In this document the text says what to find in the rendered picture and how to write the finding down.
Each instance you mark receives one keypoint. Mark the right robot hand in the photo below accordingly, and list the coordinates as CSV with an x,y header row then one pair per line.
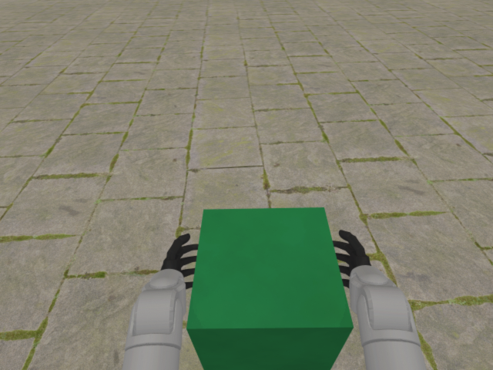
x,y
356,257

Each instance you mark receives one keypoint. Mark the left robot hand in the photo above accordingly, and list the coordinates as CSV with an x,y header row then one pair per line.
x,y
173,258

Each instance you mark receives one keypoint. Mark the left robot forearm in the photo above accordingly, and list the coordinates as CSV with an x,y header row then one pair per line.
x,y
155,330

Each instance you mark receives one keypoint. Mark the right robot forearm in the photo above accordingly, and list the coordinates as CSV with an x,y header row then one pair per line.
x,y
388,332

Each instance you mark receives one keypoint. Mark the carton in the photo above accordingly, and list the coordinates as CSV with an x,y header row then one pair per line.
x,y
267,291

